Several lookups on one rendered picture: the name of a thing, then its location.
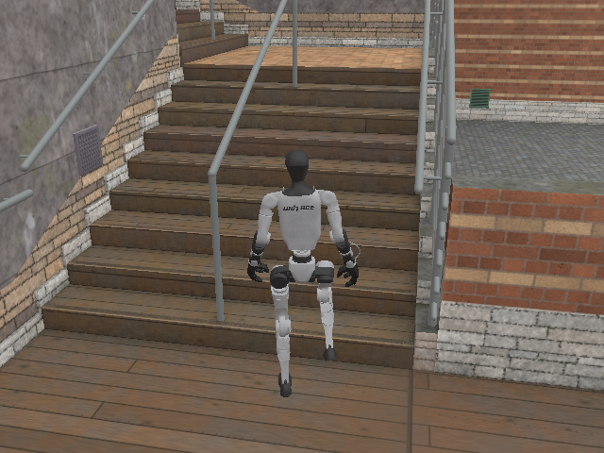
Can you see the left robot forearm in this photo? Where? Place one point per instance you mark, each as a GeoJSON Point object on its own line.
{"type": "Point", "coordinates": [256, 252]}

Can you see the left robot foot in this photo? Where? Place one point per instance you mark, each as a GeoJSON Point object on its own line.
{"type": "Point", "coordinates": [285, 389]}

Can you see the robot left hand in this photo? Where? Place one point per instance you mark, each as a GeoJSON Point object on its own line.
{"type": "Point", "coordinates": [251, 271]}

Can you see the right robot forearm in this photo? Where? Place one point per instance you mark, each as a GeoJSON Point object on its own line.
{"type": "Point", "coordinates": [346, 252]}

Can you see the humanoid robot head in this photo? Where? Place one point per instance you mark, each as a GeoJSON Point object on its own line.
{"type": "Point", "coordinates": [297, 163]}

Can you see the right robot upper arm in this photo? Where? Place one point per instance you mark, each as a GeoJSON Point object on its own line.
{"type": "Point", "coordinates": [329, 199]}

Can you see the left robot upper arm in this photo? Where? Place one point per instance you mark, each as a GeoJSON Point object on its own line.
{"type": "Point", "coordinates": [269, 201]}

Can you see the robot right hand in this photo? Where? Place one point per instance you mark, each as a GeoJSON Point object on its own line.
{"type": "Point", "coordinates": [354, 272]}

